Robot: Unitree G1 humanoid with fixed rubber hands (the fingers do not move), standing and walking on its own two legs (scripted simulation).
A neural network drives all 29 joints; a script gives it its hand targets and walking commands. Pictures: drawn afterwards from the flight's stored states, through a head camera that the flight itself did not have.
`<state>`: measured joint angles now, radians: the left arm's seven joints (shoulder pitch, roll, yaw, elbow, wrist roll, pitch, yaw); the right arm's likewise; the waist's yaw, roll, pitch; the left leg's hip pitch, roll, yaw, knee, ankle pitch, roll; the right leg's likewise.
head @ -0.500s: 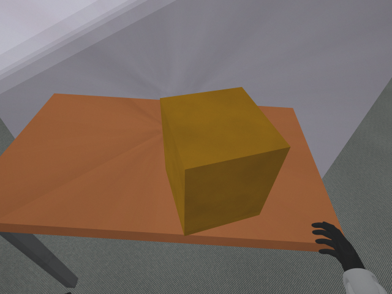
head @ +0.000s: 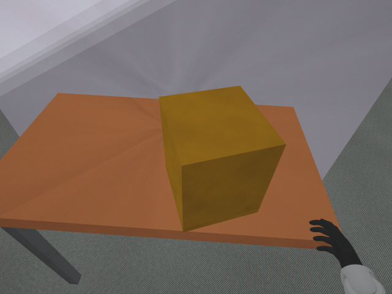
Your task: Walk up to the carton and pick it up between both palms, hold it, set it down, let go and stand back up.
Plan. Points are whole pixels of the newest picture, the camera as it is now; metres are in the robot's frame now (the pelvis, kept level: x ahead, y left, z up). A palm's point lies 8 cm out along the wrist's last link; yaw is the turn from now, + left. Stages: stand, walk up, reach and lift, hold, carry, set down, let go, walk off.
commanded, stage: stand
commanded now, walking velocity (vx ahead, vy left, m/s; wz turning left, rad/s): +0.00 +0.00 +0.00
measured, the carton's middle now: (211, 158) +0.42 -0.01 +0.05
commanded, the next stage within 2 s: none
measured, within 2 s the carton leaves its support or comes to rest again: neither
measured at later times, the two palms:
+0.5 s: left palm out of the picture +0.06 +0.30 -0.11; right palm (346, 259) +0.21 -0.28 -0.01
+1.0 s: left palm out of the picture +0.08 +0.30 -0.11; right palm (346, 258) +0.21 -0.28 -0.01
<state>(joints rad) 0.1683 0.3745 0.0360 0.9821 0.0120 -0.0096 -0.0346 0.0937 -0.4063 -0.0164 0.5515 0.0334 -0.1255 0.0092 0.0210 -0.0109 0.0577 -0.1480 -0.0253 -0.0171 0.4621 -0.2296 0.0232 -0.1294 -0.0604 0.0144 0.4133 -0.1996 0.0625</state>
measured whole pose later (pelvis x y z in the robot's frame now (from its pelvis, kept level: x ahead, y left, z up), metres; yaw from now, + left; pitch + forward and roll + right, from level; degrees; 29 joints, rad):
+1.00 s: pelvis +0.00 +0.00 +0.00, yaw -1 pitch -4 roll +0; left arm 0.16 0.37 0.04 1.01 0.01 -0.01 -0.04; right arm 0.08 -0.41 -0.01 0.56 0.04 -0.13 0.01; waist 0.02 -0.01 0.06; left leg -0.14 -0.02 -0.01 0.44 -0.22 0.02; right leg -0.13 -0.06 0.03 0.39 -0.18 0.06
